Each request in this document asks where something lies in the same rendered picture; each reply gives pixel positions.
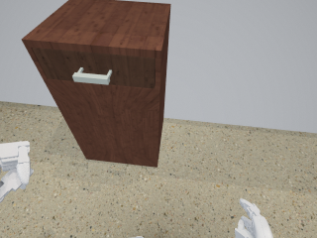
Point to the drawer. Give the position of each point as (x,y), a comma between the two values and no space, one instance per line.
(130,71)

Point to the robot right hand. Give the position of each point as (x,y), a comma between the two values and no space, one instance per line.
(257,227)

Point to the robot left hand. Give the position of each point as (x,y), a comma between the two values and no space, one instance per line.
(14,158)

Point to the cabinet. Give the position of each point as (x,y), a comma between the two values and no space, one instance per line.
(110,123)

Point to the handle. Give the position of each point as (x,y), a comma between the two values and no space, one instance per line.
(80,76)

